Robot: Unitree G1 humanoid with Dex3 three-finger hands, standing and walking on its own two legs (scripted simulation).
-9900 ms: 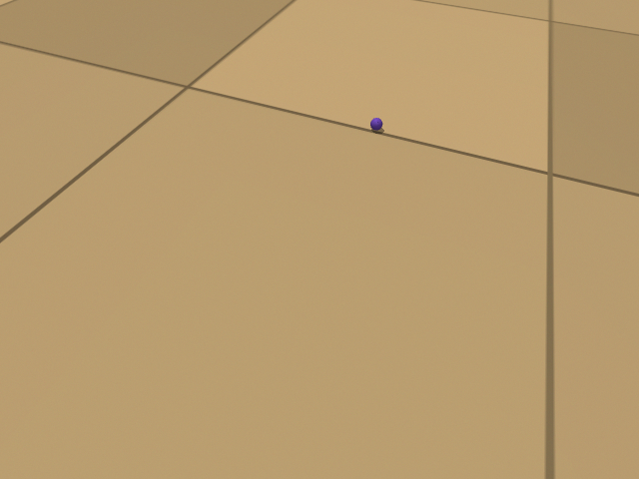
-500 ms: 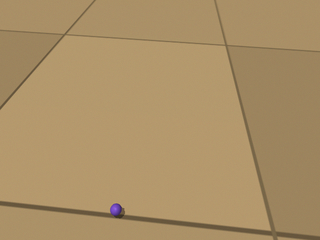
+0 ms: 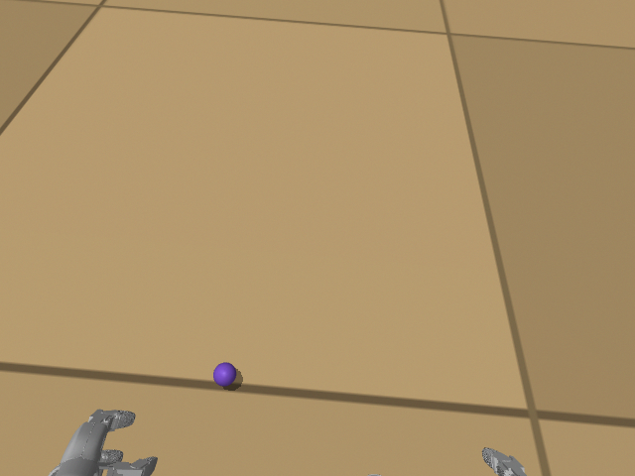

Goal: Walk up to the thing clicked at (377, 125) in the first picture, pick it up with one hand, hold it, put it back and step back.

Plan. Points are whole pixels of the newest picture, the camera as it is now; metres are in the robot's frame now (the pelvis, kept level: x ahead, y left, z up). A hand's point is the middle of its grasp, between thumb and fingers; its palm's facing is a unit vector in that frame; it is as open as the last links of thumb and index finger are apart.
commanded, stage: rise first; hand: left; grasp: from above
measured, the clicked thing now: (224, 374) +0.43 +0.24 -0.72
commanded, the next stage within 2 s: none
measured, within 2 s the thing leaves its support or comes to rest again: neither
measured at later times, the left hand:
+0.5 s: hand out of the picture +0.13 +0.27 -0.24, palm faces -0.25 -0.82 -0.51, open 14.1 cm
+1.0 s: hand (169, 419) +0.26 +0.29 -0.45, palm faces -0.47 -0.33 -0.82, open 14.0 cm
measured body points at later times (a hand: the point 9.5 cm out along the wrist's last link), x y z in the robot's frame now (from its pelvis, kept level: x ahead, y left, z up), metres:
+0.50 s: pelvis -0.01 +0.01 -0.09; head +0.10 +0.03 +0.34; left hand +0.15 +0.31 -0.21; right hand +0.17 -0.23 -0.18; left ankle -0.01 +0.13 -0.72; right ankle +0.00 -0.12 -0.72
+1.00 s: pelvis -0.08 +0.00 -0.30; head +0.12 +0.02 +0.10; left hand +0.28 +0.31 -0.40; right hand +0.06 -0.27 -0.44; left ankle -0.01 +0.13 -0.72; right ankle +0.00 -0.12 -0.72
